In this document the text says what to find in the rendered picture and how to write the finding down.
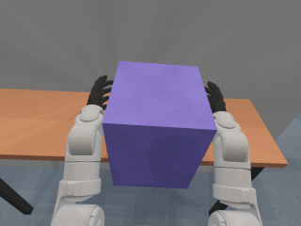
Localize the robot right forearm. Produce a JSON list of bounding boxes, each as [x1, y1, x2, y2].
[[211, 111, 262, 226]]

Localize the left robot hand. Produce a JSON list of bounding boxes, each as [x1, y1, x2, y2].
[[87, 75, 114, 111]]

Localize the left robot upper arm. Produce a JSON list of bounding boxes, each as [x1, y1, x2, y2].
[[51, 203, 104, 226]]

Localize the right robot hand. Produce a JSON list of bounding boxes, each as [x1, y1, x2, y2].
[[204, 81, 227, 113]]

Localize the table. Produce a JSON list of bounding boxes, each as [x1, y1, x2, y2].
[[0, 89, 288, 216]]

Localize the carton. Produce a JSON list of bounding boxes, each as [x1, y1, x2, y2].
[[102, 61, 217, 189]]

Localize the right robot upper arm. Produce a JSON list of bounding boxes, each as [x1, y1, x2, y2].
[[208, 210, 261, 226]]

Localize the robot left forearm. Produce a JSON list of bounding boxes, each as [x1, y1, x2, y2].
[[50, 105, 104, 226]]

